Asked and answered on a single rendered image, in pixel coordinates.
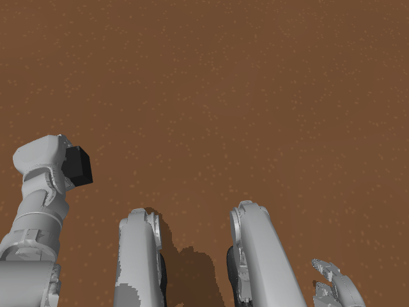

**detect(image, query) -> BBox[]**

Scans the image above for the cube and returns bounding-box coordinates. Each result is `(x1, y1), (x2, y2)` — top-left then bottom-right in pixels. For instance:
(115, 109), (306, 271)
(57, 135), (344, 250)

(61, 146), (93, 187)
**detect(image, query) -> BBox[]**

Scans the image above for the left robot arm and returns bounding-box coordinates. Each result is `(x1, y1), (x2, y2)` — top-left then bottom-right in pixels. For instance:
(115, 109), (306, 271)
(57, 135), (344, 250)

(0, 164), (69, 307)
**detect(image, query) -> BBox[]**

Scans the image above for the left robot hand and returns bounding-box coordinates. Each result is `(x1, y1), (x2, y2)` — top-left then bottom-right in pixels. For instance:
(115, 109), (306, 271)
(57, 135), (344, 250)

(13, 134), (75, 191)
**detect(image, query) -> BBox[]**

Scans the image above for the right robot hand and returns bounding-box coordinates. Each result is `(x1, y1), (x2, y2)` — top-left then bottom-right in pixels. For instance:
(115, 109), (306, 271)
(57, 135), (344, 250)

(311, 259), (366, 307)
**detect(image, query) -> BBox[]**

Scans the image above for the right robot foot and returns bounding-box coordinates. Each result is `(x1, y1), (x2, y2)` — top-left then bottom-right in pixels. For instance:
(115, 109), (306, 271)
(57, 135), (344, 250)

(226, 246), (253, 307)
